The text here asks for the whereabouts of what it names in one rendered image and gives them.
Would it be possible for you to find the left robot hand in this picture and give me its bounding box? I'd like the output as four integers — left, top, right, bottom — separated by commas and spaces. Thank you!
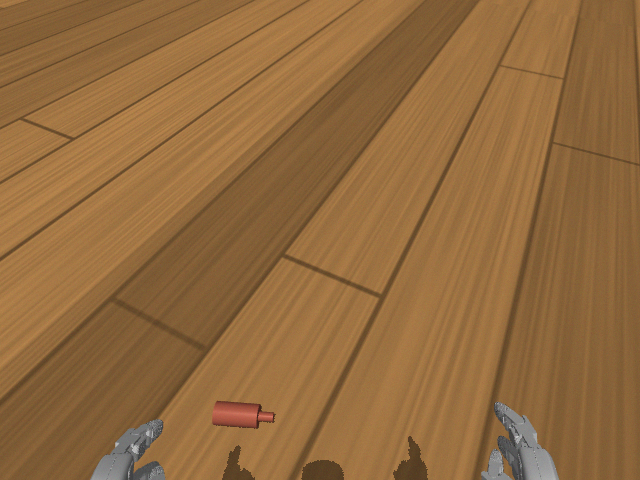
90, 419, 165, 480

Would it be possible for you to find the bottle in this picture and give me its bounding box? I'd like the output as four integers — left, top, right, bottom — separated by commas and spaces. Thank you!
212, 401, 274, 428

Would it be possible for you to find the right robot hand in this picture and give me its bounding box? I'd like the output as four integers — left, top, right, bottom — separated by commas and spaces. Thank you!
481, 402, 559, 480

